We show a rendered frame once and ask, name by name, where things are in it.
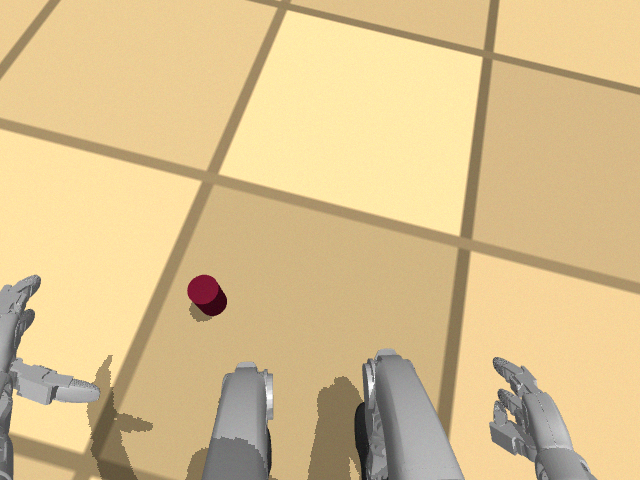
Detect right robot arm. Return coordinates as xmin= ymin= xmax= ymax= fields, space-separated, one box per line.
xmin=535 ymin=448 xmax=597 ymax=480

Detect right robot foot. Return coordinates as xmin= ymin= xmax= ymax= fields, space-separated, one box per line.
xmin=354 ymin=402 xmax=389 ymax=480

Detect right robot hand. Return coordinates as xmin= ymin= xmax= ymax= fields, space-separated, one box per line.
xmin=489 ymin=357 xmax=574 ymax=463

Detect left robot hand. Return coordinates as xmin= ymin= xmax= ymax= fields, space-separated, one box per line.
xmin=0 ymin=275 xmax=100 ymax=405

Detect can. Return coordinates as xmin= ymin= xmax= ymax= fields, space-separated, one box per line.
xmin=187 ymin=275 xmax=227 ymax=316

